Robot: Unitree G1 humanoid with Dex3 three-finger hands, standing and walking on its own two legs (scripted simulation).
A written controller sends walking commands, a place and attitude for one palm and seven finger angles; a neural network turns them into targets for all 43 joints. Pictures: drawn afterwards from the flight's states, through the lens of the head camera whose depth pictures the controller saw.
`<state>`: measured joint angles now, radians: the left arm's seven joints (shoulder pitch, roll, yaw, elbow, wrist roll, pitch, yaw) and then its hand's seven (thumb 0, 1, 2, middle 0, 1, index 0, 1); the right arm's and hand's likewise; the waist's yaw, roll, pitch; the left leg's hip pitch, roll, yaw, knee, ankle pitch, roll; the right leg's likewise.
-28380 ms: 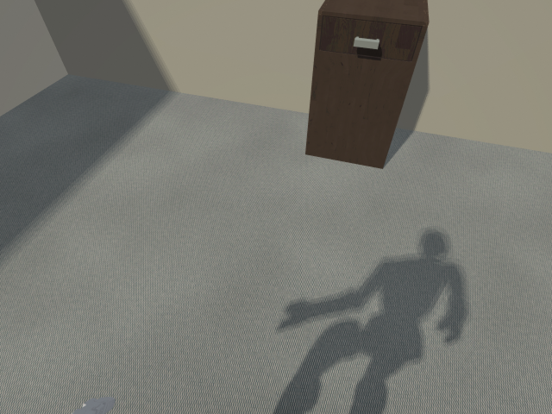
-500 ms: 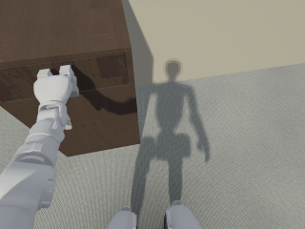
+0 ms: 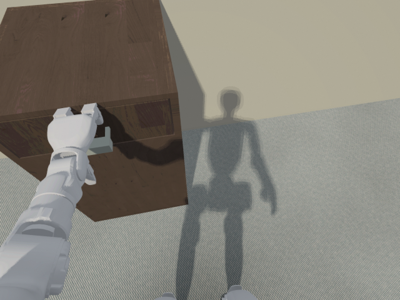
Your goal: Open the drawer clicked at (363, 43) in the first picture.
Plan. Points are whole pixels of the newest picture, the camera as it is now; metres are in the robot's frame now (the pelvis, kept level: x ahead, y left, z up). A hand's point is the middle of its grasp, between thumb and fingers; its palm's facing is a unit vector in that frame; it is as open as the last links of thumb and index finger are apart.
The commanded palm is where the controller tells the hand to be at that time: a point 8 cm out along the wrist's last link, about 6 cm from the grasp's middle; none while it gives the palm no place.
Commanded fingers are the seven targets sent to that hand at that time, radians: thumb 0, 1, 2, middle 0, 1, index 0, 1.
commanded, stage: lift the fingers back up to retry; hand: left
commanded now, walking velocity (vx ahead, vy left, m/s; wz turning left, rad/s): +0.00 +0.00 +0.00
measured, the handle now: (89, 139) +0.48 +0.27 -0.04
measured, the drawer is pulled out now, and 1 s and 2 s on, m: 0.00 0.00 0.00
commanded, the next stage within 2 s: re-aim the fingers above the handle in 0.24 s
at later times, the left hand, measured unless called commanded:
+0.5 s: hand (84, 143) +0.43 +0.25 +0.02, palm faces -0.02 -0.02 -1.00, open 13.8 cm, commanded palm +0.41 +0.24 +0.08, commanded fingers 0.00 -0.50 0.30 -0.30 -1.20 -0.30 -1.20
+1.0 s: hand (80, 146) +0.43 +0.25 +0.02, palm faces -0.02 +0.00 -1.00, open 13.8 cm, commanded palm +0.41 +0.25 +0.08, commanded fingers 0.00 -0.50 0.30 -0.30 -1.20 -0.30 -1.20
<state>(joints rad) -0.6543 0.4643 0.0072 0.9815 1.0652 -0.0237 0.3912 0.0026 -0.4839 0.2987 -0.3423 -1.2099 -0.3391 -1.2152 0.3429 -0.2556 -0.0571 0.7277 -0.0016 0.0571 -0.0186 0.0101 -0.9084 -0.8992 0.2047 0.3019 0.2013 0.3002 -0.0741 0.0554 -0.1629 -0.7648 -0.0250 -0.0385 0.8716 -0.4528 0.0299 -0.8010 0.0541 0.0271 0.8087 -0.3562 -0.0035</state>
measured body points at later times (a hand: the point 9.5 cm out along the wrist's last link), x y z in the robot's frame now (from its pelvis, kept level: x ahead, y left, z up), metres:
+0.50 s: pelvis +0.01 +0.00 +0.01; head +0.09 +0.00 +0.45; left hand +0.43 +0.25 +0.07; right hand +0.08 -0.26 -0.12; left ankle -0.03 +0.10 -0.69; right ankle +0.01 -0.12 -0.69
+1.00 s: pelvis +0.00 -0.01 +0.01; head +0.08 -0.01 +0.45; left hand +0.42 +0.25 +0.08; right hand +0.05 -0.28 -0.12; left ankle -0.03 +0.10 -0.69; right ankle +0.01 -0.12 -0.69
